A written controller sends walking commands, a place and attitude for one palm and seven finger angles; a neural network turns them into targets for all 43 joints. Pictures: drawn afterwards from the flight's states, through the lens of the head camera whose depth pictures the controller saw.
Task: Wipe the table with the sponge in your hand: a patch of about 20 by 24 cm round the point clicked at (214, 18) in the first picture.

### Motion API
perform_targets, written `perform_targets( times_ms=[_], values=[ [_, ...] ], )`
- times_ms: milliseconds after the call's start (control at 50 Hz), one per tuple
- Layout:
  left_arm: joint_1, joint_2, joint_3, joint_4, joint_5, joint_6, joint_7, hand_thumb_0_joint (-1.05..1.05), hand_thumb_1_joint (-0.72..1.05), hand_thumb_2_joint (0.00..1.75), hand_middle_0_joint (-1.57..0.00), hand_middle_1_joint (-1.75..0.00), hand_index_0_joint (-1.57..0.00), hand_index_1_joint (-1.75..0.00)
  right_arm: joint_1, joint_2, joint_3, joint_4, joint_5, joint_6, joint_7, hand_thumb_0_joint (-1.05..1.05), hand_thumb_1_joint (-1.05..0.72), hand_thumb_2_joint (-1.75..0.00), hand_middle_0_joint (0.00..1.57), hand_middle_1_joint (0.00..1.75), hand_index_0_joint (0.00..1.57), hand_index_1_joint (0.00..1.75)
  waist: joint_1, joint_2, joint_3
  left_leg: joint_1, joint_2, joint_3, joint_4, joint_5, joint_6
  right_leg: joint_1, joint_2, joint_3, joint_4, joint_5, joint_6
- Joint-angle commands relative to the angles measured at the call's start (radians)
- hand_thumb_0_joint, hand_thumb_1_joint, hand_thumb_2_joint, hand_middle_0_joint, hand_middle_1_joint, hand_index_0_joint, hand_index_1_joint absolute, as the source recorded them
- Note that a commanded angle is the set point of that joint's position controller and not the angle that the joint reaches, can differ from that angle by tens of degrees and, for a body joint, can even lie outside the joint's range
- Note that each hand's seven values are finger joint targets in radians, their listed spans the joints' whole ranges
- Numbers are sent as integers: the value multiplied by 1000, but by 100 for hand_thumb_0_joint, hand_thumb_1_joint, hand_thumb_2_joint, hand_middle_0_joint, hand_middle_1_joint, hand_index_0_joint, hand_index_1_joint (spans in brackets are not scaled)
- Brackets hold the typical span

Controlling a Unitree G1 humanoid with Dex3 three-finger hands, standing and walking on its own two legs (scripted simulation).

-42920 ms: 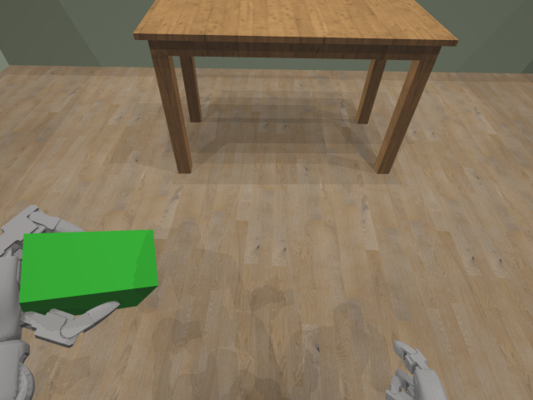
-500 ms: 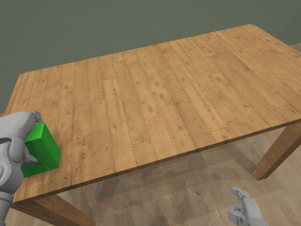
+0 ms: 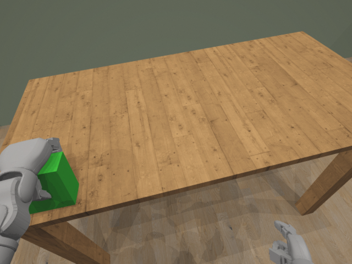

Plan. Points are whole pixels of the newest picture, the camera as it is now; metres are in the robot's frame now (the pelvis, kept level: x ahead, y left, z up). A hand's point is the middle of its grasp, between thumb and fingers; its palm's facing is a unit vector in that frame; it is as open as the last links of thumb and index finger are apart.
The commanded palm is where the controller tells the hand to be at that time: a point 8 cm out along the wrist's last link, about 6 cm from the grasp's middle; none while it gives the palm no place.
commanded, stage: lower the sponge onto the table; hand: left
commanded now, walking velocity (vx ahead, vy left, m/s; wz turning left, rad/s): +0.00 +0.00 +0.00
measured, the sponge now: (46, 188) +0.23 +0.36 +0.03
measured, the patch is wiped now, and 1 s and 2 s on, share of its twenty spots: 0.05 0.05 0.05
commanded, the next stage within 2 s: wipe forward along the first lane in 0.62 s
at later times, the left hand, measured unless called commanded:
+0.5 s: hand (44, 170) +0.25 +0.35 +0.08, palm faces -0.07 -0.04 -1.00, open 10.2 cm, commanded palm +0.24 +0.34 +0.14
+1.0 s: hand (47, 160) +0.28 +0.36 +0.08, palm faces -0.10 -0.02 -0.99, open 10.2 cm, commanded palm +0.28 +0.36 +0.12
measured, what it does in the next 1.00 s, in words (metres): stands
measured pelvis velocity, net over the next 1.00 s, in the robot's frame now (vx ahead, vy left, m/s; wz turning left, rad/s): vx -0.01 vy -0.01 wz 0.00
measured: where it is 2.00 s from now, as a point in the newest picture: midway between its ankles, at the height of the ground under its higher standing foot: outside the picture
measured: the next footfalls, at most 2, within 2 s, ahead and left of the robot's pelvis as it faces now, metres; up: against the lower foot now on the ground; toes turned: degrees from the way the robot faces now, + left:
none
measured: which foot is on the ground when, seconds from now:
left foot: down 0.00-1.00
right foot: down 0.00-1.00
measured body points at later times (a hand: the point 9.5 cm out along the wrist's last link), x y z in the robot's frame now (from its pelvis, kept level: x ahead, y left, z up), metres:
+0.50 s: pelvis +0.00 +0.00 +0.00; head +0.01 -0.03 +0.45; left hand +0.25 +0.34 +0.14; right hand +0.19 -0.24 -0.11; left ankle -0.01 +0.09 -0.74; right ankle -0.01 -0.11 -0.74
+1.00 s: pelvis -0.01 -0.01 +0.00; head +0.01 -0.04 +0.44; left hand +0.28 +0.35 +0.13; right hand +0.16 -0.25 -0.12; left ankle -0.01 +0.09 -0.74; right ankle -0.01 -0.11 -0.74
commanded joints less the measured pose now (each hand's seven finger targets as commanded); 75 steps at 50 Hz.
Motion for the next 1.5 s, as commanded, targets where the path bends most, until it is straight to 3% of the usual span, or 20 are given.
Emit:
perform_targets(
  times_ms=[0, 20, 60, 160, 260, 280, 320, 420, 660, 820, 860, 920, 960, 1000, 1060, 1100, 1220, 1260, 1420, 1480],
  values=[
    [-325, 316, 177, -199, 35, -151, 110, 0, 10, 130, -120, -160, -120, -160, -86, -89, -40, -118, -17, -73, -25, 0, -90, -90, 20, 30, 20, 30, -40, -19, -216, 96, 13, -34, -36, 310, 7, 20, 33, 40, -27, 159, -54],
    [-328, 266, 139, -171, 33, -146, 118, 0, 10, 130, -120, -160, -120, -160, -87, -93, -42, -113, -11, -63, -19, 0, -90, -90, 20, 30, 20, 30, -44, -4, -179, 70, 13, -39, -46, 299, -4, 3, 32, 33, -30, 147, -54],
    [-303, 315, 201, -133, 38, -112, 141, 0, 10, 130, -120, -160, -120, -160, -125, -96, -35, -125, 2, -54, -7, 0, -90, -90, 20, 30, 20, 30, -12, 31, -159, 36, 12, -36, -65, 278, -10, 18, 35, 56, -28, 125, -72],
    [-259, 329, 209, -167, 41, -23, 174, 0, 10, 130, -120, -160, -120, -160, -171, -99, -30, -154, -3, -29, 16, 0, -90, -90, 20, 30, 20, 30, 24, 65, -275, 35, 6, -27, -58, 354, -20, 124, 25, 65, -3, 204, -75],
    [-166, 333, 223, -166, 19, -1, 153, 0, 10, 130, -120, -160, -120, -160, -174, -103, -28, -159, 0, -18, 21, 0, -90, -90, 20, 30, 20, 30, 10, -27, -281, 18, 6, -20, -43, 342, -1, 147, 25, 74, 3, 258, -64],
    [-162, 276, 174, -154, 17, 0, 147, 0, 10, 130, -120, -160, -120, -160, -156, -97, -32, -152, -1, -19, 19, 0, -90, -90, 20, 30, 20, 30, -4, -35, -282, 17, 4, -10, -35, 333, 4, 135, 17, 52, 5, 249, -53],
    [-191, 268, 156, -123, 10, -14, 136, 0, 10, 130, -120, -160, -120, -160, -137, -109, -37, -136, 1, -18, 12, 0, -90, -90, 20, 30, 20, 30, -27, -55, -208, 4, 8, -16, -43, 282, 6, 80, 22, 47, -16, 207, -48],
    [-265, 260, 131, -112, 36, -69, 143, 0, 10, 130, -120, -160, -120, -160, -115, -105, -45, -115, -2, -39, -2, 0, -90, -90, 20, 30, 20, 30, -41, -16, -189, 19, 4, -17, -35, 242, 9, 25, 27, 47, -22, 144, -51],
    [-241, 271, 163, -20, 32, -98, 155, 0, 10, 130, -120, -160, -120, -160, -118, -110, -47, -124, 7, -38, 1, 0, -90, -90, 20, 30, 20, 30, -27, -65, -212, -18, 1, -12, -18, 241, 9, 27, 30, 68, -3, 170, -56],
    [-382, 252, 104, 138, 66, -94, 163, 0, 10, 130, -120, -160, -120, -160, -58, -123, -51, -85, 5, -29, -6, 0, -90, -90, 20, 30, 20, 30, -63, -104, -181, -68, -5, -1, -9, 161, 11, -41, 27, 46, -4, 99, -45],
    [-416, 315, 146, 174, 75, -102, 162, 0, 10, 130, -120, -160, -120, -160, -64, -127, -46, -89, 11, -34, -8, 0, -90, -90, 20, 30, 20, 30, -57, -95, -184, -75, -6, 0, -5, 134, 15, -48, 30, 66, -7, 73, -50],
    [-460, 266, 86, 261, 88, -110, 150, 0, 10, 130, -120, -160, -120, -160, -26, -129, -53, -74, 8, -28, -10, 0, -90, -90, 20, 30, 20, 30, -71, -113, -193, -99, -10, 7, 8, 118, 14, -63, 24, 54, 1, 72, -42],
    [-469, 336, 137, 308, 95, -124, 145, 0, 10, 130, -120, -160, -120, -160, -25, -135, -48, -77, 11, -27, -9, 0, -90, -90, 20, 30, 20, 30, -63, -108, -213, -113, -9, 7, 16, 115, 16, -49, 25, 73, 5, 78, -48],
    [-478, 306, 106, 355, 103, -138, 138, 0, 10, 130, -120, -160, -120, -160, 3, -135, -55, -73, 8, -22, -8, 0, -90, -90, 20, 30, 20, 30, -70, -118, -224, -133, -12, 14, 33, 119, 17, -46, 21, 65, 18, 103, -42],
    [-506, 373, 157, 392, 113, -175, 136, 0, 10, 130, -120, -160, -120, -160, 18, -142, -57, -76, 11, -18, -6, 0, -90, -90, 20, 30, 20, 30, -65, -104, -235, -161, -11, 12, 43, 111, 20, -53, 23, 80, 27, 101, -46],
    [-524, 310, 99, 437, 117, -190, 138, 0, 10, 130, -120, -160, -120, -160, 42, -139, -62, -73, 12, -15, -4, 0, -90, -90, 20, 30, 20, 30, -80, -112, -209, -176, -10, 16, 51, 89, 20, -92, 23, 64, 31, 81, -42],
    [-592, 360, 133, 549, 128, -250, 165, 0, 10, 130, -120, -160, -120, -160, 100, -153, -75, -64, 15, -13, -2, 0, -90, -90, 20, 30, 20, 30, -92, -144, -211, -249, -8, 18, 77, 27, 25, -132, 21, 75, 47, 33, -36],
    [-623, 431, 182, 600, 140, -267, 177, 0, 10, 130, -120, -160, -120, -160, 118, -162, -76, -55, 15, -9, -3, 0, -90, -90, 20, 30, 20, 30, -91, -161, -221, -278, -8, 19, 85, 9, 26, -136, 22, 90, 51, 14, -36],
    [-759, 422, 114, 716, 174, -282, 209, 0, 10, 130, -120, -160, -120, -160, 168, -166, -81, -38, 20, 1, 5, 0, -90, -90, 20, 30, 20, 30, -128, -115, -252, -330, -6, 22, 120, -29, 27, -176, 18, 99, 70, -1, -34],
    [-804, 484, 142, 769, 186, -285, 216, 0, 10, 130, -120, -160, -120, -160, 192, -174, -80, -28, 22, 7, 1, 0, -90, -90, 20, 30, 20, 30, -135, -131, -262, -358, -6, 19, 127, -51, 30, -184, 23, 100, 71, -35, -32]
  ],
)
